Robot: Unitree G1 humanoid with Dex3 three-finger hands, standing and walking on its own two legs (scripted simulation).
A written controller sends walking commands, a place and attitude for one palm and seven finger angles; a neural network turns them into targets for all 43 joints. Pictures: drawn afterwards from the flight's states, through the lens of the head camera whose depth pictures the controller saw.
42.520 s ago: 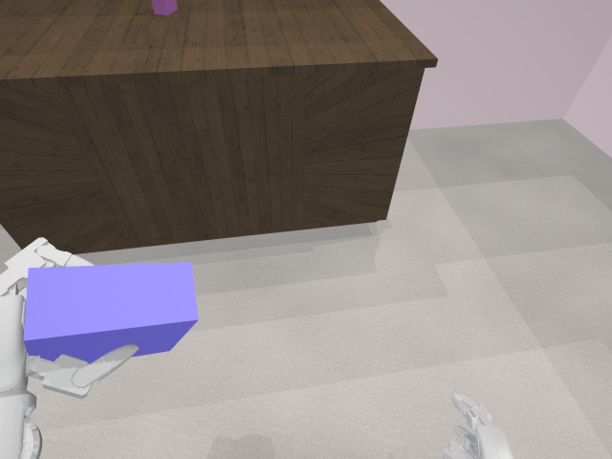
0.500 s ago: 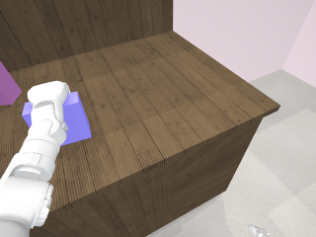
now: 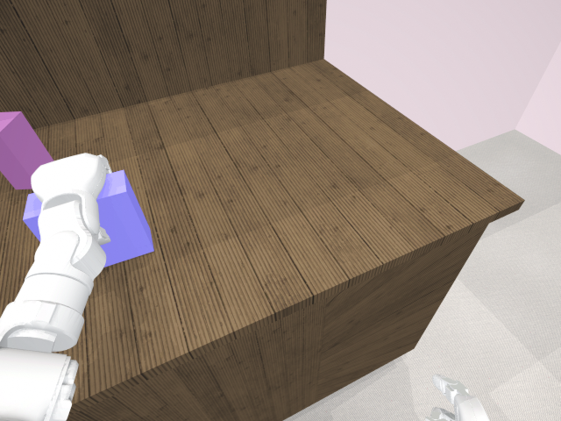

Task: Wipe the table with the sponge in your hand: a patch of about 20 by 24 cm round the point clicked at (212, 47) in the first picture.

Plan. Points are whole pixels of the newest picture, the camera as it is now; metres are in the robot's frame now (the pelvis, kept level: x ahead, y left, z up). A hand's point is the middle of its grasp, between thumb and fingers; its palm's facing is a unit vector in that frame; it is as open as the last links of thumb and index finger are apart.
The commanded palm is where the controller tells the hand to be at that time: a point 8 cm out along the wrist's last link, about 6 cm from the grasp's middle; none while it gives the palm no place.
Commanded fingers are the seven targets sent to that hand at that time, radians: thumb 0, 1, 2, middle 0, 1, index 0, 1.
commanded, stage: slide back across to the first lane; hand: left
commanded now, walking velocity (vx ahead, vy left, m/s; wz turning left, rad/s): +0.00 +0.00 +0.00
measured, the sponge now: (102, 234) +0.36 +0.32 +0.07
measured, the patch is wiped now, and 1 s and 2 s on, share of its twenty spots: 1.00 1.00 1.00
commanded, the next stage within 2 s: wipe back along the first lane in 0.22 s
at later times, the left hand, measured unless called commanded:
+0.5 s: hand (62, 221) +0.34 +0.34 +0.13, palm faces -0.04 -0.01 -1.00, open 10.0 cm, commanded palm +0.31 +0.33 +0.18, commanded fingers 0.00 0.10 1.30 -1.20 -1.60 -1.20 -1.60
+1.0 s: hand (66, 247) +0.30 +0.32 +0.13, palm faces +0.03 -0.02 -1.00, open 10.0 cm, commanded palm +0.26 +0.30 +0.16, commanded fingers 0.00 0.10 1.30 -1.20 -1.60 -1.20 -1.60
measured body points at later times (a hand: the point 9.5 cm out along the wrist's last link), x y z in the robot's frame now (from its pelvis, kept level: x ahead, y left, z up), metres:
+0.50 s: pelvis +0.00 +0.00 +0.00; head +0.00 -0.03 +0.45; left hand +0.34 +0.34 +0.18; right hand +0.18 -0.23 -0.11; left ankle +0.01 +0.09 -0.74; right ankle -0.03 -0.11 -0.74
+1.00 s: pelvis -0.01 -0.01 +0.00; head -0.03 -0.05 +0.45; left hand +0.29 +0.31 +0.18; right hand +0.20 -0.24 -0.10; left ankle +0.01 +0.09 -0.74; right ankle -0.03 -0.11 -0.74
